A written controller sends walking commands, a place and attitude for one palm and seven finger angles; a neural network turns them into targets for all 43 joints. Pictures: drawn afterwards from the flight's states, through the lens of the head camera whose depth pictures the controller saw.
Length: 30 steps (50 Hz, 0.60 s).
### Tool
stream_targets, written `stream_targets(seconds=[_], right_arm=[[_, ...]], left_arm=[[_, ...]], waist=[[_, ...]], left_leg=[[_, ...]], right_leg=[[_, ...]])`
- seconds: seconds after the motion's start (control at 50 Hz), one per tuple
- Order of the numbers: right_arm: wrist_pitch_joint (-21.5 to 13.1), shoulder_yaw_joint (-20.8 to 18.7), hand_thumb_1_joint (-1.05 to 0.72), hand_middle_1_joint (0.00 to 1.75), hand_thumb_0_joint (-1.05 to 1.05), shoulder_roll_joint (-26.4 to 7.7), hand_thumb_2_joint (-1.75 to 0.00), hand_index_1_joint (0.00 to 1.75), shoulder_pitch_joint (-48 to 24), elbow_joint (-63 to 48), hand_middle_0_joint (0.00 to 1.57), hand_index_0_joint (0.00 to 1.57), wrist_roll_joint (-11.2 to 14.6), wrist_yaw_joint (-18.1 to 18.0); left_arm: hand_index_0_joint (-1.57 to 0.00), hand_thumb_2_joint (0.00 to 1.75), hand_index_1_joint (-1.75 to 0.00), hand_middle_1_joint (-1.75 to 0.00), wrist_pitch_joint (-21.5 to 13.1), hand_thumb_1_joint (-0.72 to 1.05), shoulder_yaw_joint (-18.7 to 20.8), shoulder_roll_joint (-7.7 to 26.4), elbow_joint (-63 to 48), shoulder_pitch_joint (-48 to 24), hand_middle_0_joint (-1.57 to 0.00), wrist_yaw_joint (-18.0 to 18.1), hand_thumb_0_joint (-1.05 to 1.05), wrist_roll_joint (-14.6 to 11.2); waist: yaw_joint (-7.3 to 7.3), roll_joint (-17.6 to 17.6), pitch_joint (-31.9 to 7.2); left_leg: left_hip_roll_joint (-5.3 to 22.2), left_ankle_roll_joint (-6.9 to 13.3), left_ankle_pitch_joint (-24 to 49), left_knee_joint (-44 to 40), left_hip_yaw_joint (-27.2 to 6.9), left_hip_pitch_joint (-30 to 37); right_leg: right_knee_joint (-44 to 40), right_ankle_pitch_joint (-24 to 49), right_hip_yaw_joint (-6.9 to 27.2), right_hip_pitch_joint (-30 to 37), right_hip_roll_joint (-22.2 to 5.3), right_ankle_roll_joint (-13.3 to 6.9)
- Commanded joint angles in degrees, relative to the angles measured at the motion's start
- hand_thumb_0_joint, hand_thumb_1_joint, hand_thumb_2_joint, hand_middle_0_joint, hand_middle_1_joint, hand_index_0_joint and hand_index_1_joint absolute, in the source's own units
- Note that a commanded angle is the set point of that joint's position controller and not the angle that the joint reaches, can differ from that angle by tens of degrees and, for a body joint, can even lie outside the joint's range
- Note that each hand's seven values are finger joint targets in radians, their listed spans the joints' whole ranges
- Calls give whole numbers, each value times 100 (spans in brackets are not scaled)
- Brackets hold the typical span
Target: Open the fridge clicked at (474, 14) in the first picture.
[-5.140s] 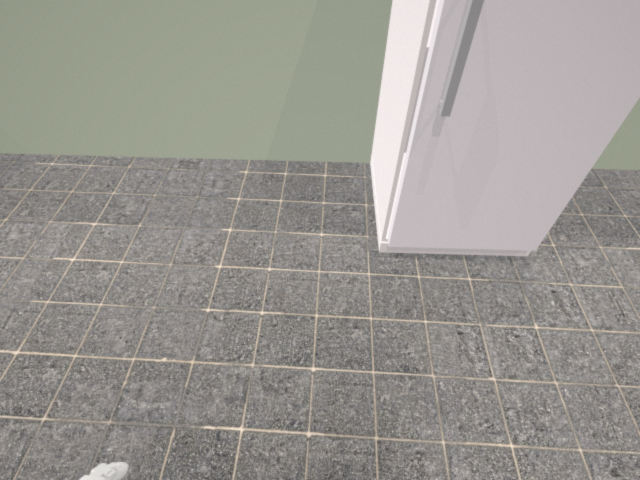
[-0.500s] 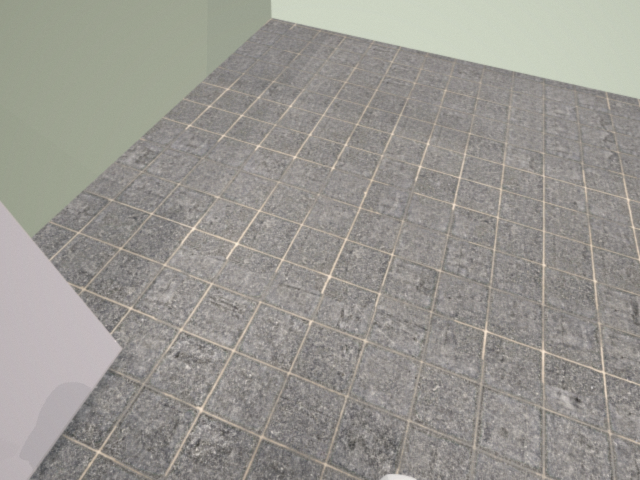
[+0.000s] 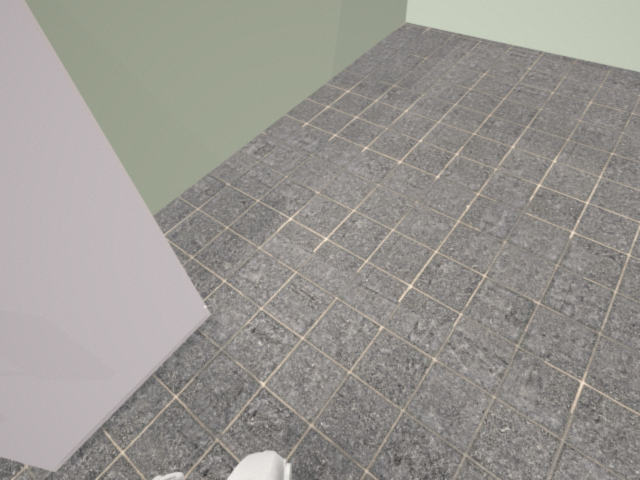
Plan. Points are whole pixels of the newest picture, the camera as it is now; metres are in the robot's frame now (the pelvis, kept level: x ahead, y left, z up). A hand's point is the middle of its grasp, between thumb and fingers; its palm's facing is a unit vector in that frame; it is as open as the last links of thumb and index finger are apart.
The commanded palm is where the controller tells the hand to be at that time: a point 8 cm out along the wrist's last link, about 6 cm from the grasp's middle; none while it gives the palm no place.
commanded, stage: turn to face it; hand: left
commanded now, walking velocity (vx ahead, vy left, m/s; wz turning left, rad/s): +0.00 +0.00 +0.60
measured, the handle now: out of the picture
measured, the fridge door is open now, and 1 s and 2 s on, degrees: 0 0 0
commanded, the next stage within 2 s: take the last steps up to it in 1.48 s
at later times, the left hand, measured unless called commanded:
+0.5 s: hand out of the picture +0.02 +0.28 -0.17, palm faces +0.34 -0.90 -0.28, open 7.4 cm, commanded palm none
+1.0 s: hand out of the picture -0.05 +0.21 -0.17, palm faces +0.60 -0.76 -0.26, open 7.4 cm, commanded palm none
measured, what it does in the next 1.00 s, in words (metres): steps on the spot, turning left: left foot, then right foot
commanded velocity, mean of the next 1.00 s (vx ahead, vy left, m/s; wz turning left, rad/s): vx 0.00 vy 0.00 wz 0.59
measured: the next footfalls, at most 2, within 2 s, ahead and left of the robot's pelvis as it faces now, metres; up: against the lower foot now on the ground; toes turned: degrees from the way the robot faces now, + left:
left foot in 0.24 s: +0.01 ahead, +0.16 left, +0.00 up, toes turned +16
right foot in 0.62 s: +0.12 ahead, -0.07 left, +0.00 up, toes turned +19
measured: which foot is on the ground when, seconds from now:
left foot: up 0.00-0.22, down 0.24-0.62, up 0.64-1.00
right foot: down 0.00-0.24, up 0.26-0.60, down 0.62-1.00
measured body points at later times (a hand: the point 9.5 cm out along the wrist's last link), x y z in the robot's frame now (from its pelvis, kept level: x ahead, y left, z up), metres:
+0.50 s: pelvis +0.01 +0.03 -0.01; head +0.06 +0.05 +0.44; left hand +0.00 +0.32 -0.14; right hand +0.20 -0.18 -0.14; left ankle -0.03 +0.15 -0.74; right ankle +0.06 -0.11 -0.69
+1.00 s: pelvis +0.02 +0.01 -0.01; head +0.06 +0.03 +0.44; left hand -0.08 +0.25 -0.15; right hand +0.25 -0.15 -0.15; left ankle -0.06 +0.11 -0.71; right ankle +0.09 -0.09 -0.74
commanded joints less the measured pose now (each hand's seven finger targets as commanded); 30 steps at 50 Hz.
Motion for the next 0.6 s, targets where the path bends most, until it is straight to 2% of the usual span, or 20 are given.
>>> stream_targets(seconds=[0.0,0.02,0.12,0.14,0.16,0.18,0.2,0.22,0.24,0.26,0.28,0.3,0.32,0.36,0.44,0.48,0.52,0.54,0.56,0.58], right_arm=[[-114,57,-90,30,0,-214,-90,30,-617,-521,20,20,49,26],[-117,77,-90,30,0,-216,-90,30,-754,-551,20,20,55,35],[-213,173,-90,30,0,-209,-90,30,-982,-646,20,20,98,44],[-241,165,-90,30,0,-242,-90,30,-870,-662,20,20,101,34],[-270,156,-90,30,0,-312,-90,30,-692,-630,20,20,88,21],[-319,106,-90,30,0,-500,-90,30,-359,-558,20,20,65,11],[-387,-39,-90,30,0,-1063,-90,30,84,-499,20,20,24,-16],[-392,-184,-90,30,0,-1668,-90,30,465,-428,20,20,74,-50],[-367,-145,-90,30,0,-1600,-90,30,774,-268,20,20,139,-86],[-392,-134,-90,30,0,-1484,-90,30,552,-306,20,20,113,-160],[-384,-81,-90,30,0,-1285,-90,30,171,-394,20,20,77,-187],[-384,-4,-90,30,0,-1105,-90,30,-253,-498,20,20,60,-185],[-398,29,-90,30,0,-1026,-90,30,-479,-584,20,20,54,-175],[-413,21,-90,30,0,-1045,-90,30,-583,-630,20,20,55,-155],[-378,-24,-90,30,0,-1074,-90,30,-393,-567,20,20,48,-135],[-356,-49,-90,30,0,-1075,-90,30,-451,-590,20,20,33,-128],[-334,-72,-90,30,0,-1092,-90,30,-597,-650,20,20,34,-130],[-323,-81,-90,30,0,-1073,-90,30,-620,-665,20,20,45,-123],[-317,-84,-90,30,0,-1033,-90,30,-710,-701,20,20,61,-118],[-327,-65,-90,30,0,-855,-90,30,-697,-740,20,20,105,-99]], left_arm=[[-20,90,-30,-30,-117,90,304,1229,-278,467,-20,78,0,51],[-20,90,-30,-30,-103,90,299,1264,-250,539,-20,71,0,58],[-20,90,-30,-30,-43,90,389,1513,-186,613,-20,50,0,83],[-20,90,-30,-30,-30,90,410,1517,-157,555,-20,52,0,84],[-20,90,-30,-30,-26,90,418,1547,-166,513,-20,35,0,62],[-20,90,-30,-30,-19,90,438,1530,-175,480,-20,18,0,9],[-20,90,-30,-30,-16,90,424,1352,-313,503,-20,-23,0,-34],[-20,90,-30,-30,-28,90,280,971,-581,308,-20,-73,0,-50],[-20,90,-30,-30,72,90,259,1067,-713,-130,-20,0,0,13],[-20,90,-30,-30,66,90,286,943,-657,-212,-20,28,0,-24],[-20,90,-30,-30,70,90,308,1019,-591,-326,-20,10,0,-32],[-20,90,-30,-30,84,90,331,1029,-506,-222,-20,-26,0,-27],[-20,90,-30,-30,96,90,329,1028,-442,-59,-20,-55,0,-23],[-20,90,-30,-30,106,90,320,990,-408,73,-20,-82,0,-24],[-20,90,-30,-30,100,90,295,974,-552,-223,-20,-60,0,-28],[-20,90,-30,-30,78,90,278,943,-605,-223,-20,-51,0,-44],[-20,90,-30,-30,41,90,270,944,-617,-14,-20,-35,0,-65],[-20,90,-30,-30,12,90,275,987,-595,79,-20,-32,0,-65],[-20,90,-30,-30,-27,90,302,1014,-549,314,-20,-22,0,-64],[-20,90,-30,-30,-92,90,339,1234,-506,601,-20,1,0,-34]], waist=[[352,-1268,-136],[411,-1325,-153],[522,-1650,-422],[459,-1627,-492],[344,-1528,-626],[138,-1205,-865],[-120,1,-1308],[-311,1636,-1429],[-410,912,-1380],[-329,1109,-1247],[-245,1037,-786],[-20,900,-508],[100,819,-464],[166,718,-570],[26,714,-520],[57,802,-533],[169,887,-595],[221,749,-573],[376,663,-620],[515,135,-707]], left_leg=[[170,-56,-246,-401,262,-311],[143,-40,-298,-618,322,-176],[44,143,-406,-2138,706,607],[61,190,-292,-2595,740,865],[-26,233,117,-3149,846,1215],[14,331,880,-3935,770,2046],[932,774,2545,-4190,-352,3480],[2424,1672,5510,-3987,-2115,4264],[2498,1871,5666,-3868,-1841,4016],[2244,1853,5349,-3861,-1746,3750],[1905,1697,4784,-3984,-1446,3117],[1562,1486,4360,-4065,-1106,2678],[1358,1379,4085,-4114,-943,2465],[1199,1352,3739,-4184,-885,2403],[1204,1448,3464,-4191,-1309,2413],[1119,1410,3473,-4094,-1431,2228],[1068,1368,3569,-3897,-1656,2093],[998,1299,3474,-3777,-1686,1877],[866,1150,3107,-3547,-1655,1567],[531,859,2178,-3015,-1457,1074]], right_leg=[[-569,3273,547,666,-1431,-526],[-553,3311,538,659,-1433,-525],[-134,3729,285,876,-1551,-477],[77,3710,192,875,-1605,-415],[399,3741,-24,852,-1516,-269],[1092,3543,-187,485,-1448,-49],[2338,2180,-390,-805,-1049,324],[3552,-1992,-172,-2462,-335,678],[3956,-2076,432,-2553,-357,629],[4096,-1845,587,-2675,-355,674],[4109,-1496,691,-2551,-361,683],[4014,-1108,700,-2348,-331,690],[3851,-898,667,-2154,-269,696],[3394,-751,636,-1927,-151,709],[2634,-805,638,-1777,28,712],[2119,-751,615,-1432,149,681],[1422,-582,577,-1008,288,638],[1015,-278,526,-651,357,619],[349,241,512,-135,334,600],[-490,797,824,563,-41,535]])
